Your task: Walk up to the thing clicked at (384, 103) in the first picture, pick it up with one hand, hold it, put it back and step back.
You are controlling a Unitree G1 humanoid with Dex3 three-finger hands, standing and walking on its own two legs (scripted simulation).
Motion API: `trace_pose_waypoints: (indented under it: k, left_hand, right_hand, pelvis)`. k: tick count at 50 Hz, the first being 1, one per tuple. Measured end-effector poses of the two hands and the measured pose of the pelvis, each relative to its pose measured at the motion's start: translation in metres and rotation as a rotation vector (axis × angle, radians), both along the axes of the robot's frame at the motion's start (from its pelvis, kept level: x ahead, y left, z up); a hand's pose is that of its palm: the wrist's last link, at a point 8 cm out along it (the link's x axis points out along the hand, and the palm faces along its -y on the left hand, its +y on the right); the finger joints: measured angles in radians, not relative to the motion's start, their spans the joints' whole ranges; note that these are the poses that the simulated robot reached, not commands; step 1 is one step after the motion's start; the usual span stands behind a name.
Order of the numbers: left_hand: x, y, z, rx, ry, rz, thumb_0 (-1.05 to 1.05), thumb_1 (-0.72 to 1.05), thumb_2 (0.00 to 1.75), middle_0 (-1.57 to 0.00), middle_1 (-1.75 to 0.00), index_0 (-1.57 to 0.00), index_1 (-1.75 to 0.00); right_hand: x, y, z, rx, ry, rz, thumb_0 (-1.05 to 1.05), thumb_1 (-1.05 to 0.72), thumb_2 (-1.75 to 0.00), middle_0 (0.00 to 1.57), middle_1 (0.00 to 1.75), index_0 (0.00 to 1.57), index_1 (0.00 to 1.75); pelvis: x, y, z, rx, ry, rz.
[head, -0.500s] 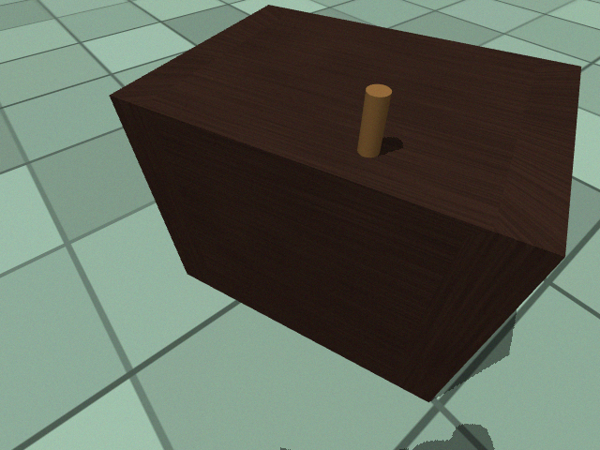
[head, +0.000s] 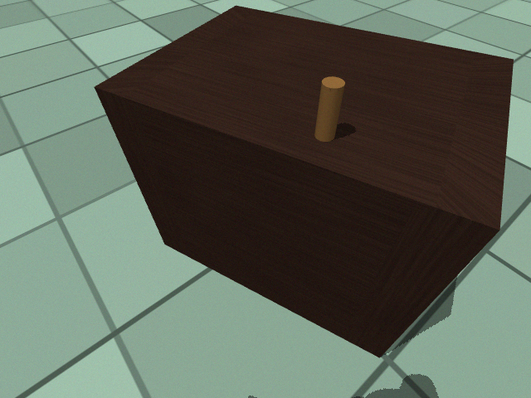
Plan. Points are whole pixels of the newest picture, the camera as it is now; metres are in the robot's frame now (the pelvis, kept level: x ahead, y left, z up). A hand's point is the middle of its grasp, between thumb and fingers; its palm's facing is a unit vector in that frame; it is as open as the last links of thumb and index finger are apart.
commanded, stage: stand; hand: left
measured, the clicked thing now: (328, 110) +0.65 -0.10 +0.08
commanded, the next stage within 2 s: walk up in 0.62 s
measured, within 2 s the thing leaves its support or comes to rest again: neither
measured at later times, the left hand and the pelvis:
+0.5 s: hand out of the picture +0.07 +0.25 -0.16, palm faces -0.02 -0.94 -0.34, open 7.4 cm; pelvis +0.01 +0.00 +0.00, yaw +0 degrees
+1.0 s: hand (171, 382) +0.17 +0.19 -0.17, palm faces -0.18 -0.89 -0.41, open 7.4 cm; pelvis +0.07 -0.09 -0.04, yaw -11 degrees
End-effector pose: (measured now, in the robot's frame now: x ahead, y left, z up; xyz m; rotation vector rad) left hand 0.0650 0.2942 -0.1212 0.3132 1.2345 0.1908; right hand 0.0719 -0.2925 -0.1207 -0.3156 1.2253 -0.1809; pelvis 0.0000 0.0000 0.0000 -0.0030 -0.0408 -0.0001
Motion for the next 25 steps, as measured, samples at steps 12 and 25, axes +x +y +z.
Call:
trace_pose_waypoints:
  k: [12,25]
  left_hand:
    - [0.001,0.000,0.000,-0.001,0.007,0.005,0.00,0.91,0.90,-0.21,-0.30,-0.20,-0.30]
    - [0.004,0.001,-0.001,0.000,0.028,0.011,0.00,0.91,0.90,-0.21,-0.30,-0.20,-0.30]
  right_hand:
    - [-0.003,-0.001,-0.001,-0.001,0.019,0.000,0.00,-0.91,-0.90,0.20,0.30,0.21,0.30]
    - [0.004,-0.001,-0.002,-0.003,0.028,0.001,0.00,-0.91,-0.90,0.20,0.30,0.21,0.30]
  pelvis:
    - [0.002,0.000,0.000,0.002,0.006,0.003]
    - [0.011,0.000,0.001,0.001,0.014,0.001]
